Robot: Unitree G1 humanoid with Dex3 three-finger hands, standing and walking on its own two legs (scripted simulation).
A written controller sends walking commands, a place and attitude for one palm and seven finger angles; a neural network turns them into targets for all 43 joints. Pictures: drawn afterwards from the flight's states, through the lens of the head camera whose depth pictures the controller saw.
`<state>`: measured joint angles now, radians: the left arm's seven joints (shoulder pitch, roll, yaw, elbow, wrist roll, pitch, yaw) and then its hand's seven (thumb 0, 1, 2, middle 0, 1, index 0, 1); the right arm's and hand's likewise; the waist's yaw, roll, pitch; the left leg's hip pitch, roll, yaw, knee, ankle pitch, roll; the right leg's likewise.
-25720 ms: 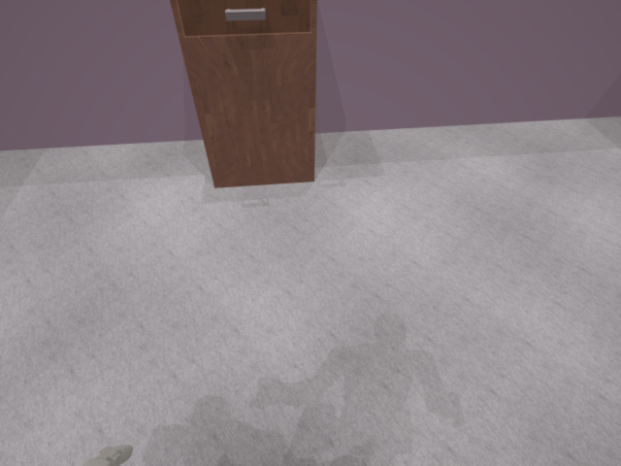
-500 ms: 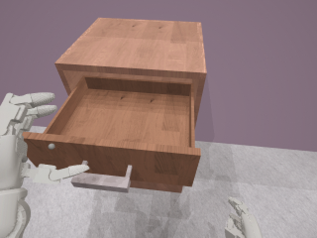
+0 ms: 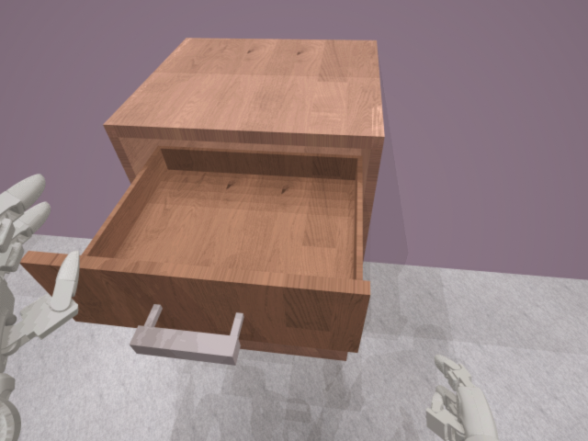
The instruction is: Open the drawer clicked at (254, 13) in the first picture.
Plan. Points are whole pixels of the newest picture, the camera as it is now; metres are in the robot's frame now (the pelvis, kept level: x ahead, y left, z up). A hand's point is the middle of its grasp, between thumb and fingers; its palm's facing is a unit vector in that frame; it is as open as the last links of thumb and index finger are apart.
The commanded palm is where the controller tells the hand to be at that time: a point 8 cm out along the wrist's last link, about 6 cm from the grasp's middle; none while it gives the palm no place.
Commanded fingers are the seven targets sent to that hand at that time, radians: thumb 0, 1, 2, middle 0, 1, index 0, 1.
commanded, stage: draw the hand back to the body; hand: left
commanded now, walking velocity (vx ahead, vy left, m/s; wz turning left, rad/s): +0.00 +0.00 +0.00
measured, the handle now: (191, 329) +0.24 +0.18 +0.03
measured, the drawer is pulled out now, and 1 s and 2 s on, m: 0.29 0.29 0.29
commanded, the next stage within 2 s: step back with the hand held close in 0.18 s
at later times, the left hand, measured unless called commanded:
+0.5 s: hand (78, 284) +0.19 +0.23 +0.21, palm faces +0.37 -0.78 -0.50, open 7.4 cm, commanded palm +0.12 +0.28 +0.22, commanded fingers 0.00 0.90 0.90 -0.20 -0.30 -0.20 -0.30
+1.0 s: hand out of the picture +0.09 +0.24 +0.20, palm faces +0.49 -0.78 -0.40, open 7.4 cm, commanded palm +0.03 +0.29 +0.22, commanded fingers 0.00 0.90 0.90 -0.20 -0.30 -0.20 -0.30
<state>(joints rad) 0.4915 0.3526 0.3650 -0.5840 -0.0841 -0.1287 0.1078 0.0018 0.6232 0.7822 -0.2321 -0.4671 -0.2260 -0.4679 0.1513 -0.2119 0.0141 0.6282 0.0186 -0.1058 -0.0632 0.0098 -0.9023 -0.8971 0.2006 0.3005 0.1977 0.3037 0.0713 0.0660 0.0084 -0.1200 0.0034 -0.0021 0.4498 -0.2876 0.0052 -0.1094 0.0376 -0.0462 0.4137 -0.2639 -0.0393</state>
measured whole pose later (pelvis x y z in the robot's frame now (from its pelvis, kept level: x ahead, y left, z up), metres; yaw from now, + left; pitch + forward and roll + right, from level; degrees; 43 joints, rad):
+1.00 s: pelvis -0.10 +0.01 -0.02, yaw +0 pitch +0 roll +0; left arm 0.52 0.37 0.43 -0.68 -0.03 -0.22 0.19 0.01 0.88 0.90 -0.21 -0.30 -0.21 -0.30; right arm 0.23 -0.19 0.01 0.59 -0.02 -0.10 -0.07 0.01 -0.90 -0.90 0.20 0.30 0.20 0.30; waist 0.00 0.00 0.00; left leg -0.45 -0.02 -0.01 0.78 -0.43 0.01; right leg -0.41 0.01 -0.05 0.62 -0.20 -0.04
